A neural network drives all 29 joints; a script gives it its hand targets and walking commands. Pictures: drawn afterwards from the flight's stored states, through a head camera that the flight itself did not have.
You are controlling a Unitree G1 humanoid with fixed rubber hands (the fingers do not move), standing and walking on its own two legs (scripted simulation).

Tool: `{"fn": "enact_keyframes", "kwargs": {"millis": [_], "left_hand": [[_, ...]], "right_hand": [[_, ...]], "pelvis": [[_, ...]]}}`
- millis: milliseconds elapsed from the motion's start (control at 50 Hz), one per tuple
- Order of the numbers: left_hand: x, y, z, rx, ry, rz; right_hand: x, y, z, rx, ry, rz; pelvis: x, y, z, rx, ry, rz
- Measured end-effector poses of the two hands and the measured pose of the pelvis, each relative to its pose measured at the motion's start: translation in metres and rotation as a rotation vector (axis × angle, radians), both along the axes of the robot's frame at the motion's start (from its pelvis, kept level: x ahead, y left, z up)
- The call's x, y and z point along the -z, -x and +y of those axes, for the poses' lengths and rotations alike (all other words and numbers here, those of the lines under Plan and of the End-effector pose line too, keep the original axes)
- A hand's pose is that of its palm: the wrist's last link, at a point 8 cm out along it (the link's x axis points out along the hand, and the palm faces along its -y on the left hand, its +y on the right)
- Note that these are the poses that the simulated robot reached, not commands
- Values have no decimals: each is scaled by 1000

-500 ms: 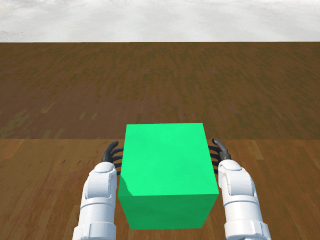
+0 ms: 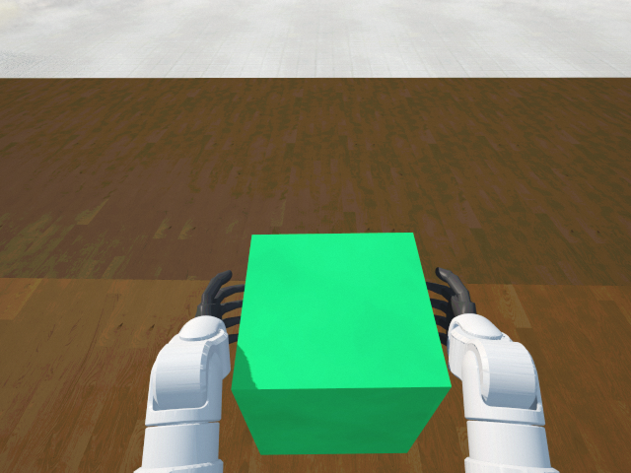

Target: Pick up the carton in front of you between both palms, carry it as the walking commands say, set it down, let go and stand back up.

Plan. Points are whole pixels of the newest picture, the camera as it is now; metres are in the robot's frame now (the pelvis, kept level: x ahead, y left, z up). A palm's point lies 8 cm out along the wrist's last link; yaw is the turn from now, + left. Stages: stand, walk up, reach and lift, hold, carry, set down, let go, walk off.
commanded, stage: carry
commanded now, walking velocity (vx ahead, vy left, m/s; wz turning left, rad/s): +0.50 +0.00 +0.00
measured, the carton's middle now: (333, 349) +0.29 -0.01 +0.01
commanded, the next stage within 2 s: none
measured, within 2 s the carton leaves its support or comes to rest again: neither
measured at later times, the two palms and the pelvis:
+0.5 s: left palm (266, 198) +0.53 +0.09 +0.09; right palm (444, 194) +0.53 -0.21 +0.09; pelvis +0.26 -0.06 +0.00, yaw +0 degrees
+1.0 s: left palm (277, 118) +0.87 +0.10 +0.06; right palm (406, 122) +0.83 -0.20 +0.07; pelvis +0.59 -0.02 +0.01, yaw -5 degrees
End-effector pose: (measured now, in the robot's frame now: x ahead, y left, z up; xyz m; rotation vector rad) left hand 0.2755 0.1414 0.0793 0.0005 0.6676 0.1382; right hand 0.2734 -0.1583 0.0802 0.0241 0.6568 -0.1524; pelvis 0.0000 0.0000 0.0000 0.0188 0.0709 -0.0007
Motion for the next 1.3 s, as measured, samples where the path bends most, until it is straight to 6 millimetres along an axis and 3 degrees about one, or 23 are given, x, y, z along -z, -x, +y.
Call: {"fn": "enact_keyframes", "kwargs": {"millis": [120,240,380,460,560,680,820,900,980,1080,1180,1300], "left_hand": [[-3,-44,11,-25,31,8],[-10,-106,-15,27,30,60],[-8,-197,-51,25,25,0],[-4,-232,-50,-28,27,77],[-15,-284,-44,-79,28,74],[-16,-368,-40,-62,24,36],[23,-484,-34,6,49,60],[30,-534,-38,57,33,146],[21,-582,-43,90,30,150],[6,-642,-46,79,35,91],[-8,-709,-53,32,36,14],[-3,-805,-76,-8,14,-35]], "right_hand": [[-3,-45,10,12,-22,8],[-7,-88,-15,73,-29,59],[-4,-182,-50,79,-51,0],[-3,-233,-50,41,-62,78],[-11,-298,-44,-16,-54,76],[-9,-377,-40,-11,-44,37],[21,-473,-34,47,-6,59],[29,-508,-37,96,-15,144],[18,-548,-41,124,-12,149],[-2,-615,-45,108,-2,90],[-14,-694,-53,64,-6,13],[2,-800,-77,32,-42,-35]], "pelvis": [[4,-52,5,56,-5,23],[-6,-111,-7,59,33,34],[16,-194,-41,17,38,2],[3,-235,-54,-3,17,13],[-10,-293,-59,7,-11,22],[-5,-377,-52,18,-15,19],[23,-489,-31,60,-19,-18],[8,-534,-23,86,5,-6],[-7,-580,-21,86,33,7],[-13,-646,-30,72,50,10],[-5,-719,-48,63,40,-1],[24,-815,-78,28,38,-29]]}}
